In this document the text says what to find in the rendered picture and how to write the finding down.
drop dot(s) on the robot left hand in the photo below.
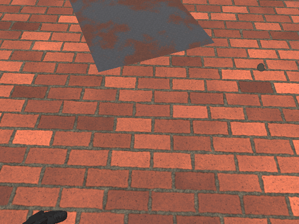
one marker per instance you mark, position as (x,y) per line
(51,217)

